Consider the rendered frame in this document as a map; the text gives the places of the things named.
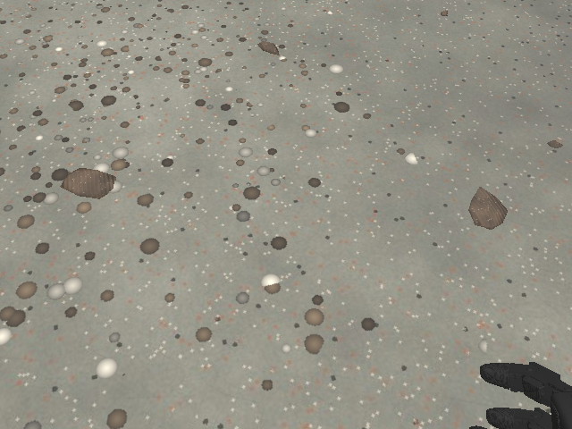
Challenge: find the right robot hand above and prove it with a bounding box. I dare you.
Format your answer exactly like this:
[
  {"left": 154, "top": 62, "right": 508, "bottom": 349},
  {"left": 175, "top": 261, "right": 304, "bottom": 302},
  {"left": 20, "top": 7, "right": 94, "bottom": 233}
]
[{"left": 469, "top": 362, "right": 572, "bottom": 429}]

